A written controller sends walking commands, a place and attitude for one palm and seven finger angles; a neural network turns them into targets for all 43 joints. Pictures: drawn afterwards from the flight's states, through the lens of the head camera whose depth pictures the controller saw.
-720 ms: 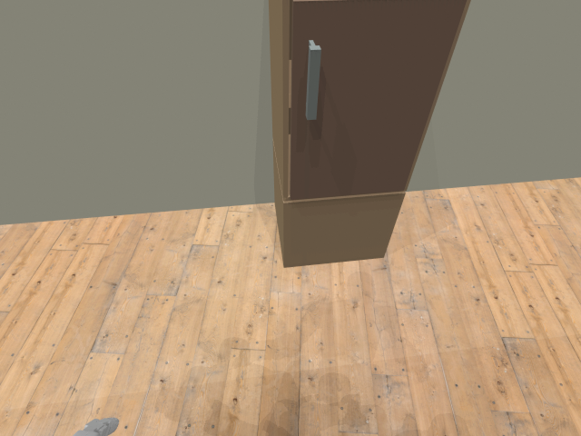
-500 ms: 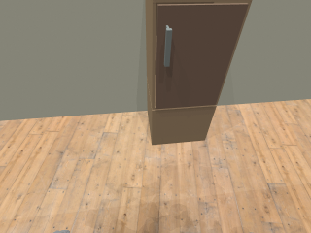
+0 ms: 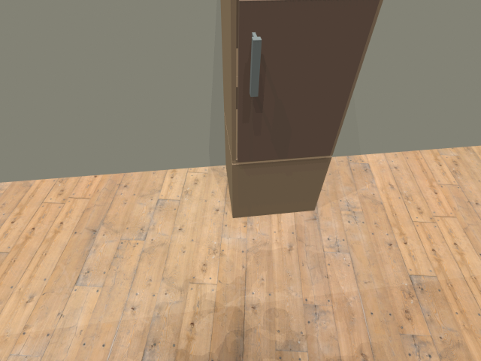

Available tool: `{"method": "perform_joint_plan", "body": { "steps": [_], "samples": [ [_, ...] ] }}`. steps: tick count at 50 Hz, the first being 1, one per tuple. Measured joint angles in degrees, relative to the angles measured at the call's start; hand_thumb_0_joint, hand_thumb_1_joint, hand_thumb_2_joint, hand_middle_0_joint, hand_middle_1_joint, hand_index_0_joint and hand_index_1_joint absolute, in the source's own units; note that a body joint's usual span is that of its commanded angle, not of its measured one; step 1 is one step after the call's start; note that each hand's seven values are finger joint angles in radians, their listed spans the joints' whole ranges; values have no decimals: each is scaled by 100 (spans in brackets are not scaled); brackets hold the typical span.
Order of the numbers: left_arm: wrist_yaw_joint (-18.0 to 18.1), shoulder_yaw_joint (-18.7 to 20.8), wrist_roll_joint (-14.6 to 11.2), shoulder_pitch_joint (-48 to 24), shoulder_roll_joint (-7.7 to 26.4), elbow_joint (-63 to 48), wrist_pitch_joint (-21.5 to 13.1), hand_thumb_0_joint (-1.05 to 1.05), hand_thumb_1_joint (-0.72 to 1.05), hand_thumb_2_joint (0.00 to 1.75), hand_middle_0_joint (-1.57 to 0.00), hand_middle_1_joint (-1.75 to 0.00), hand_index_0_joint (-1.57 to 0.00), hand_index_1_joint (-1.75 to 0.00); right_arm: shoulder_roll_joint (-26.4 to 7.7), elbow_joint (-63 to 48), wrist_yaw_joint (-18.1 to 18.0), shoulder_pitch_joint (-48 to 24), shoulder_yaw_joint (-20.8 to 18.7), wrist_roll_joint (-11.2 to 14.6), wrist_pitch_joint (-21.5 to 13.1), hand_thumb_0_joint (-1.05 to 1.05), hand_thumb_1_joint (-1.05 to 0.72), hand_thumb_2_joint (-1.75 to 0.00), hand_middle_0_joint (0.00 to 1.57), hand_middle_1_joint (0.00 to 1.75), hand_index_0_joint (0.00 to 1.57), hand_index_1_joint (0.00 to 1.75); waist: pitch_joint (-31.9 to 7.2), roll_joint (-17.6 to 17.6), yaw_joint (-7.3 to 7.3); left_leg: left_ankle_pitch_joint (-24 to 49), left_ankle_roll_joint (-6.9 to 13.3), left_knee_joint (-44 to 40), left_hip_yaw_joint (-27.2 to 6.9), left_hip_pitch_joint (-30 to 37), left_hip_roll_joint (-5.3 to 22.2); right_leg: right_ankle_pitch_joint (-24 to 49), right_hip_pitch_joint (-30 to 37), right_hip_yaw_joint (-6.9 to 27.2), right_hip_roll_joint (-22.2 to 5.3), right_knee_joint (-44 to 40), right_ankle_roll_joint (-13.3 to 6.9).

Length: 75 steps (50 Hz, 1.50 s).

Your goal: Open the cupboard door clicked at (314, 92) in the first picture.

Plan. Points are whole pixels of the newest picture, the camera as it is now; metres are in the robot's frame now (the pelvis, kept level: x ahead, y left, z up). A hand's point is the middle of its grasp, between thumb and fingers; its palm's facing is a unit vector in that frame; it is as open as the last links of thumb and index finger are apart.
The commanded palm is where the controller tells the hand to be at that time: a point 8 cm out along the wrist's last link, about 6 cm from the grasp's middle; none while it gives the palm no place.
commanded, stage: stand and wait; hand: left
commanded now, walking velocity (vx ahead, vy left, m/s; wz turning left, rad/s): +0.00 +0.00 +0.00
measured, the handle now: (254, 65) +0.90 +0.02 +0.07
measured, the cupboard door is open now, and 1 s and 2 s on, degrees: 0 0 0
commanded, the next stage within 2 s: look at it before walking up in 0.10 s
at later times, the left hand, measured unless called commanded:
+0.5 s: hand out of the picture +0.08 +0.24 -0.15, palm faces -0.03 -0.94 -0.33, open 7.4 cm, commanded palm none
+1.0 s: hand out of the picture +0.08 +0.23 -0.16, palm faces -0.04 -0.94 -0.33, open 7.4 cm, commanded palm none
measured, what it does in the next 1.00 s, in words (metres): stands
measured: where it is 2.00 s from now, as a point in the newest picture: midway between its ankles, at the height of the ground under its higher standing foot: outside the picture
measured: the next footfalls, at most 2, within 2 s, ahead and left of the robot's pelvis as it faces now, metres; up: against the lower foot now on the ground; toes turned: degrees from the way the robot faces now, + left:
left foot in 1.82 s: +0.03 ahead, +0.10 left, +0.00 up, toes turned -31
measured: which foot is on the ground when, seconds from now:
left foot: down 0.00-1.00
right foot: down 0.00-1.00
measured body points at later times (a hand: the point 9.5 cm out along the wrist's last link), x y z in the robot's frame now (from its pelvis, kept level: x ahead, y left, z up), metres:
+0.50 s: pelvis +0.01 -0.01 +0.00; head +0.01 -0.01 +0.45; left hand +0.08 +0.29 -0.13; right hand +0.08 -0.30 -0.13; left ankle +0.02 +0.12 -0.74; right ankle +0.02 -0.12 -0.74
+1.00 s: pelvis +0.01 -0.01 +0.00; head +0.01 -0.01 +0.45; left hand +0.08 +0.28 -0.14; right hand +0.08 -0.29 -0.14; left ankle +0.02 +0.12 -0.74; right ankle +0.02 -0.12 -0.74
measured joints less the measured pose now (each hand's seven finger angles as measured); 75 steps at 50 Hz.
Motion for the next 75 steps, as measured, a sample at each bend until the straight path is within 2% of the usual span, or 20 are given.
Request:
{"method": "perform_joint_plan", "body": {
  "steps": [44, 48, 55, 59, 61, 62, 63, 65, 67, 69, 75],
  "samples": [
    [-3, 15, 5, -160, 19, -9, -42, 0, 90, 90, -20, -30, -21, -30, 1, -18, -21, -233, 23, 3, -37, 1, -91, -90, 21, 30, 20, 30, -4, -15, 30, 19, -58, -249, 43, 215, 81, 43, 185, 42, 79, -244, -50],
    [39, 74, 2, -94, -34, -117, 70, 0, 90, 90, -20, -30, -21, -30, 72, -154, -89, -255, -20, -7, 8, 1, -91, -90, 21, 30, 20, 30, 19, -13, 88, -88, -71, -42, 192, 98, 133, -8, -5, 188, 135, -18, -50],
    [-29, 162, 25, 141, -261, -420, 300, 0, 90, 90, -20, -30, -20, -30, 432, -559, -123, -148, -106, -18, 135, 1, -91, -90, 20, 30, 20, 30, 186, -126, 107, -386, -82, 553, 604, -226, 226, -266, -661, 520, 241, 924, -59],
    [-82, 242, 30, 272, -450, -576, 389, 0, 90, 90, -20, -30, -20, -30, 572, -673, -115, -69, -169, -38, 164, 1, -91, -90, 21, 30, 20, 30, 354, -96, 169, -571, -138, 889, 916, -260, 373, -1174, -1042, 98, 122, 2039, 19],
    [-120, 265, 42, 390, -556, -674, 355, 0, 90, 90, -20, -30, -20, -30, 572, -712, -107, -4, -207, -47, 201, 1, -90, -90, 21, 30, 20, 30, 355, 28, 196, -752, -231, 1241, 1007, -379, 538, -888, -897, -96, 69, 1764, 19],
    [-117, 277, 66, 439, -609, -710, 301, 0, 90, 90, -20, -30, -20, -30, 560, -723, -101, 9, -234, -37, 239, 1, -90, -90, 21, 30, 20, 30, 351, 119, 200, -929, -235, 1612, 967, -549, 641, -751, -903, -148, 147, 1703, -186],
    [-96, 272, 75, 465, -660, -736, 258, 0, 90, 90, -20, -30, -20, -30, 554, -729, -105, 8, -262, -28, 291, 1, -90, -90, 21, 30, 20, 30, 360, 183, 186, -1269, -240, 2131, 771, -787, 630, -752, -962, -173, 217, 1762, -346],
    [-43, 268, 61, 498, -753, -777, 227, 0, 90, 90, -20, -30, -21, -30, 557, -738, -110, 12, -305, -15, 371, 1, -91, -90, 21, 30, 20, 30, 386, 226, 163, -1555, -216, 3139, 382, -1233, 465, -730, -946, -188, 285, 1652, -513],
    [-5, 285, 41, 544, -820, -809, 219, 0, 90, 90, -20, -30, -21, -30, 569, -738, -98, -8, -324, -14, 394, 1, -91, -90, 21, 30, 20, 30, 384, 195, 197, -1334, -217, 3778, 208, -1546, 360, -508, -863, -107, 351, 1295, -542],
    [3, 289, 19, 592, -859, -826, 203, 0, 90, 90, -20, -30, -21, -30, 576, -772, -91, -45, -339, -22, 379, 1, -91, -90, 20, 30, 20, 30, 368, 142, 210, -1028, -251, 4057, 112, -1740, 313, -238, -790, 15, 420, 907, -559],
    [-3, 334, 2, 648, -886, -851, 176, 0, 90, 90, -20, -30, -21, -30, 519, -894, -140, -101, -391, -44, 350, 1, -91, -90, 20, 30, 20, 30, 215, 49, 204, -640, -364, 4031, -129, -1855, 274, 303, -725, 373, 605, 195, -573]
  ]
}}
